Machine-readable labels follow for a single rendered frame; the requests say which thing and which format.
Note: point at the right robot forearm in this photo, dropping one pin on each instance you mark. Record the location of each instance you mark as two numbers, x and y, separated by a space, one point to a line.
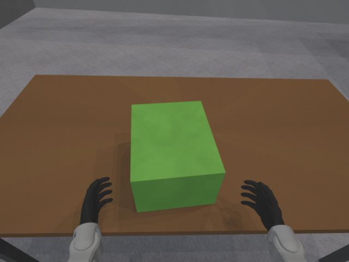
284 246

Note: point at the table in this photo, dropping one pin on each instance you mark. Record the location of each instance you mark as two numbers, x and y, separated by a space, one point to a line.
63 132

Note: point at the left robot forearm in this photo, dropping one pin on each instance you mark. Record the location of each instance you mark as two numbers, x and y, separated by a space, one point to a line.
86 245

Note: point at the robot left hand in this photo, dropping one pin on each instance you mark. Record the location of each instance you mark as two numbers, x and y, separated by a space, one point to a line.
91 205

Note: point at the robot right hand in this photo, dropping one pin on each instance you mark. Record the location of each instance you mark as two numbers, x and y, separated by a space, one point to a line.
265 204

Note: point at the carton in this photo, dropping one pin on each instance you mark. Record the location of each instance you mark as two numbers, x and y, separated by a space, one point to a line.
174 158

